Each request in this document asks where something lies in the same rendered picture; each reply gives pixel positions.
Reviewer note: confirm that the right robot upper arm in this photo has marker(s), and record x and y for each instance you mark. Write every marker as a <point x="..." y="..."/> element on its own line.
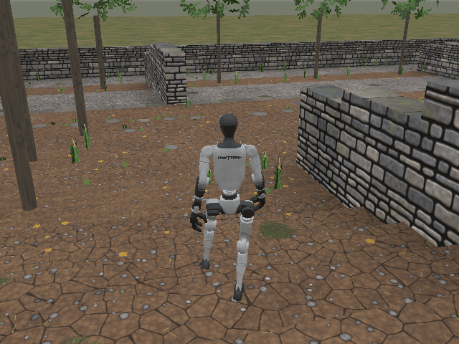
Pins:
<point x="254" y="160"/>

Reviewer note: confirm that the robot right foot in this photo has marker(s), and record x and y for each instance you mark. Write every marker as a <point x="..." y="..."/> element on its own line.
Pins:
<point x="238" y="293"/>

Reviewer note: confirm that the right robot forearm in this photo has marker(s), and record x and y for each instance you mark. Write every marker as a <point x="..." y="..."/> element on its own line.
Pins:
<point x="260" y="188"/>

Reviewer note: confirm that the left robot thigh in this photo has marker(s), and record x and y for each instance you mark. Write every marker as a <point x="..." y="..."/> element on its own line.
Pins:
<point x="212" y="210"/>

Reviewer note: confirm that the left robot forearm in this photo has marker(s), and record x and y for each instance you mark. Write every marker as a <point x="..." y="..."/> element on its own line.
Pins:
<point x="198" y="197"/>

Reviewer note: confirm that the left robot upper arm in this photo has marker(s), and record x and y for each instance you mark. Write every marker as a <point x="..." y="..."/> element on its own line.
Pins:
<point x="206" y="152"/>

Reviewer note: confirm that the robot right hand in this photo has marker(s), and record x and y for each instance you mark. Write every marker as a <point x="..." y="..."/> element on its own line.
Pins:
<point x="256" y="199"/>

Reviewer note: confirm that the robot left hand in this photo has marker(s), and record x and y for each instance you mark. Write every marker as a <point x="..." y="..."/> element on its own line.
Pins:
<point x="194" y="221"/>

